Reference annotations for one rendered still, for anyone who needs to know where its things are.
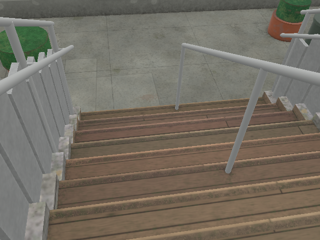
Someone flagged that stairs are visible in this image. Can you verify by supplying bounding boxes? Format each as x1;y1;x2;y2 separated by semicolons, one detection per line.
47;97;320;240

